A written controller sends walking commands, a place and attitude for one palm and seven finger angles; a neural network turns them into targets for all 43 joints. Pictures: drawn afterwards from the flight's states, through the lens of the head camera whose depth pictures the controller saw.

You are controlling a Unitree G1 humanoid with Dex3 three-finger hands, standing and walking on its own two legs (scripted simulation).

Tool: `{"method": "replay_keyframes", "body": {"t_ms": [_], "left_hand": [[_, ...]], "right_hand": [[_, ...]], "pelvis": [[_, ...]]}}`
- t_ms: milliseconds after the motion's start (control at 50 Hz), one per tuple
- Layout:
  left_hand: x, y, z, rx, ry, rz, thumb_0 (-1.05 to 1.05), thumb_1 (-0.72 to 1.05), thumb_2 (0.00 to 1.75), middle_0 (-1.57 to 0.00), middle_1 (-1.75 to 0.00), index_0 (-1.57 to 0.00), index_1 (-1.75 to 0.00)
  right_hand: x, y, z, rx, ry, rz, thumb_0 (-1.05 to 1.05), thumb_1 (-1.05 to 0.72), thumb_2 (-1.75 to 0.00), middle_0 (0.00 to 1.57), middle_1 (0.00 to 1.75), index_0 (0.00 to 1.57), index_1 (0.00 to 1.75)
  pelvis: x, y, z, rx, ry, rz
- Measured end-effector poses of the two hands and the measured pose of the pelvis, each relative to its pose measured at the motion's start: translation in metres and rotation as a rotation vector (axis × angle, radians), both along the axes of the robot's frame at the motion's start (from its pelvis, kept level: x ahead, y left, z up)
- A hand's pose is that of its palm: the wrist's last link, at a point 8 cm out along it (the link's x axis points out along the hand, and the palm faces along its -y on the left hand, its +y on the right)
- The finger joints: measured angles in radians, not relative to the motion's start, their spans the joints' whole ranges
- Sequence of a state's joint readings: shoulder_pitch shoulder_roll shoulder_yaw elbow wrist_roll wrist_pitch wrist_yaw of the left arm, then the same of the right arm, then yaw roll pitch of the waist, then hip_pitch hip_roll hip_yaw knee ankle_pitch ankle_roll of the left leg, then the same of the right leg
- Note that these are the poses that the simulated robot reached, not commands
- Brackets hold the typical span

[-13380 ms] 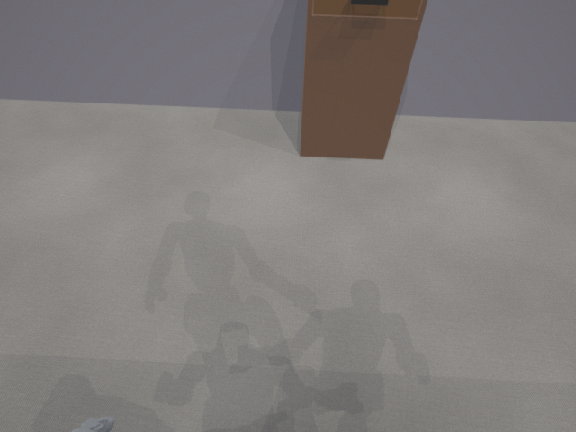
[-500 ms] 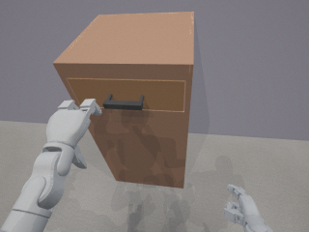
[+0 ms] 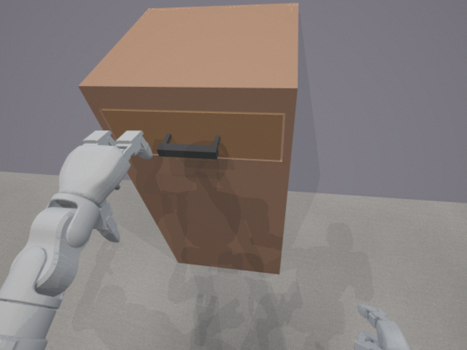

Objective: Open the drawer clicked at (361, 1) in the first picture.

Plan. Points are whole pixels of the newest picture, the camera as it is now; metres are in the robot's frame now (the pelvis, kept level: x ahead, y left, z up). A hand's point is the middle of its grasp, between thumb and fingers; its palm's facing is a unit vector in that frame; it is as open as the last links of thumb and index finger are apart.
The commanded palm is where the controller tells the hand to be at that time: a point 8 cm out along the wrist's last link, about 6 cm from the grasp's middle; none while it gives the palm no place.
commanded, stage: raise the hand with hooked fingers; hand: left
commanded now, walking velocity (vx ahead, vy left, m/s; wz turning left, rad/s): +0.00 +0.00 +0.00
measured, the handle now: (190, 144) +0.53 +0.19 +0.03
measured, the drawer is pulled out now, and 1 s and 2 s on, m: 0.00 0.00 0.00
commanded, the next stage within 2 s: move the hooked fingers above the handle in 0.06 s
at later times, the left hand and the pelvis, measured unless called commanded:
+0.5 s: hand (131, 176) +0.34 +0.22 +0.13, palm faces +0.07 -0.05 -1.00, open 13.8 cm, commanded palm +0.32 +0.23 +0.19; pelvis -0.01 +0.00 +0.00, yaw +1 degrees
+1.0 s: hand (148, 164) +0.39 +0.22 +0.11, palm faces +0.02 -0.05 -1.00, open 13.8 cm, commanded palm +0.37 +0.22 +0.17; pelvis +0.01 +0.00 +0.00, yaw +0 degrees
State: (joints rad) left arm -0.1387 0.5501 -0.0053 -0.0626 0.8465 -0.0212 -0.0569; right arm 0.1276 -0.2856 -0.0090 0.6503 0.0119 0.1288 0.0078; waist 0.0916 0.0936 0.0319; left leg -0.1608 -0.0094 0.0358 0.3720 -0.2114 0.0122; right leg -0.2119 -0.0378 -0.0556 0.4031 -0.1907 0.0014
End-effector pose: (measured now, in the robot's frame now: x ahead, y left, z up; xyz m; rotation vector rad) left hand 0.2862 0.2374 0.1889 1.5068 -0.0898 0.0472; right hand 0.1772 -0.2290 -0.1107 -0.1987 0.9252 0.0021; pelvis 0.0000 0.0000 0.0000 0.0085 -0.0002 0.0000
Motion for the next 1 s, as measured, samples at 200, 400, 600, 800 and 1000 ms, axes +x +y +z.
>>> {"method": "replay_keyframes", "body": {"t_ms": [200,400,600,800,1000], "left_hand": [[0.000,0.007,0.005,0.008,-0.010,0.072,0.00,-0.49,0.30,-0.32,-1.20,-0.32,-1.20],[0.017,-0.008,-0.009,0.019,0.044,0.016,0.00,-0.49,0.30,-0.32,-1.20,-0.32,-1.20],[0.042,-0.014,-0.010,0.013,0.030,0.024,0.00,-0.49,0.30,-0.32,-1.20,-0.32,-1.20],[0.061,-0.017,-0.023,0.012,0.061,0.006,0.00,-0.49,0.30,-0.32,-1.20,-0.32,-1.20],[0.081,-0.017,-0.029,0.014,0.063,0.016,0.00,-0.49,0.30,-0.32,-1.20,-0.32,-1.20]], "right_hand": [[0.006,0.012,0.002,0.032,-0.025,0.008,0.01,-0.91,-0.90,0.20,0.30,0.20,0.30],[0.013,0.018,0.006,0.030,-0.057,0.022,0.01,-0.91,-0.90,0.20,0.30,0.20,0.30],[-0.007,0.000,-0.003,0.011,0.012,-0.031,0.01,-0.91,-0.90,0.20,0.30,0.20,0.30],[-0.025,-0.017,-0.009,-0.020,0.066,-0.091,0.01,-0.91,-0.90,0.20,0.30,0.20,0.30],[-0.026,-0.019,-0.012,-0.026,0.084,-0.113,0.01,-0.91,-0.90,0.20,0.30,0.20,0.30]], "pelvis": [[-0.004,0.000,0.000,0.001,-0.006,0.003],[-0.008,-0.003,0.000,0.001,0.001,0.013],[-0.003,-0.005,-0.001,0.002,0.024,0.005],[0.003,-0.006,-0.001,0.003,0.046,-0.005],[0.009,-0.004,-0.003,0.002,0.070,-0.004]]}}
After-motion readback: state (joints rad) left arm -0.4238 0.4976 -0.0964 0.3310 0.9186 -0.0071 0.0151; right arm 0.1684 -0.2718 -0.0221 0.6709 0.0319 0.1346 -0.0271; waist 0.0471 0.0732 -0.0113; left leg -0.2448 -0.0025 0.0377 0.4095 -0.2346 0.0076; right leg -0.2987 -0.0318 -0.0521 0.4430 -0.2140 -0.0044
